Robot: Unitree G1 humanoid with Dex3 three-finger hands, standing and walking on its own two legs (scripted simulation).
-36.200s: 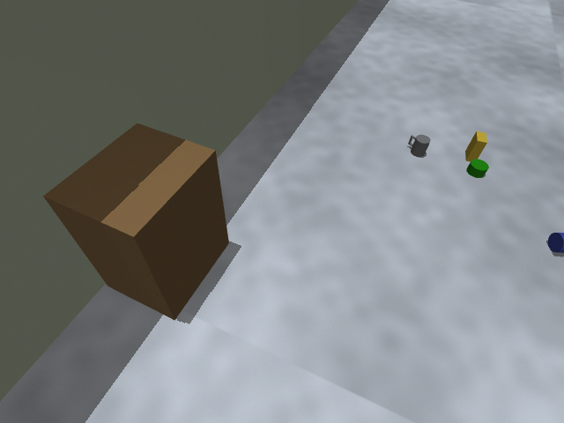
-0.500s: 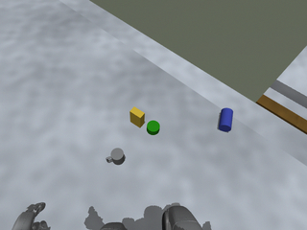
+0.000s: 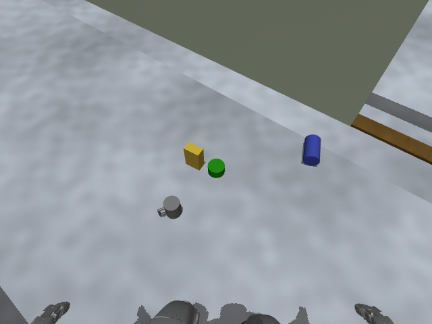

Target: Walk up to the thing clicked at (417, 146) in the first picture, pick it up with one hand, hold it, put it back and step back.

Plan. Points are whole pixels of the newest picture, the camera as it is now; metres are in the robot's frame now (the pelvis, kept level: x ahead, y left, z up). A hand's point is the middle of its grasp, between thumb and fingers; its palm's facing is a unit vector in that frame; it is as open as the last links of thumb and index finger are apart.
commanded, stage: step back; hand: left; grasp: from above
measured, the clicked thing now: (169, 208) +0.65 +0.24 -0.71
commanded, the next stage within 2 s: none
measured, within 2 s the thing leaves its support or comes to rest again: neither
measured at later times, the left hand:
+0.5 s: hand out of the picture -0.09 +0.28 -0.16, palm faces -0.08 -0.91 -0.40, open 7.3 cm
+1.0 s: hand out of the picture -0.23 +0.25 -0.14, palm faces +0.03 -0.92 -0.39, open 7.3 cm
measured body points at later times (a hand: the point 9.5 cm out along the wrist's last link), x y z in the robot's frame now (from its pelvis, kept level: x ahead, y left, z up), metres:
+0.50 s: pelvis -0.18 +0.00 -0.01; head -0.12 +0.00 +0.43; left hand -0.08 +0.32 -0.13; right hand -0.07 -0.32 -0.11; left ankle -0.05 +0.13 -0.73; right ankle -0.23 -0.13 -0.72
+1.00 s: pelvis -0.35 -0.01 +0.00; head -0.31 -0.01 +0.44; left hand -0.23 +0.30 -0.12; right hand -0.27 -0.32 -0.12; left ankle -0.32 +0.10 -0.73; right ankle -0.32 -0.14 -0.68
